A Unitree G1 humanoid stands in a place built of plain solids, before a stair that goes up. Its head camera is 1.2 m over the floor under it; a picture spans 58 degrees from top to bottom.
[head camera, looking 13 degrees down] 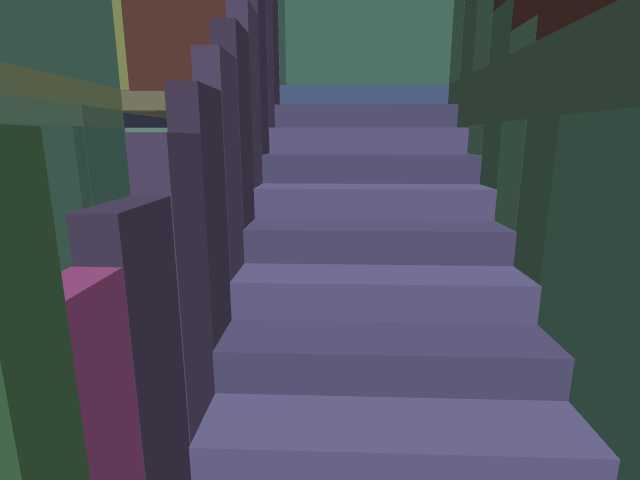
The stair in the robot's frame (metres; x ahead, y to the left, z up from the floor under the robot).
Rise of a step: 0.16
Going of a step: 0.28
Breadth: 1.24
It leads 2 degrees to the right of straight ahead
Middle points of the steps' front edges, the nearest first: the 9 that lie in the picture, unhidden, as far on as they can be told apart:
1.08 -0.23 0.32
1.36 -0.24 0.48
1.64 -0.25 0.64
1.92 -0.27 0.80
2.21 -0.28 0.96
2.49 -0.29 1.12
2.77 -0.30 1.28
3.05 -0.31 1.44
3.34 -0.32 1.60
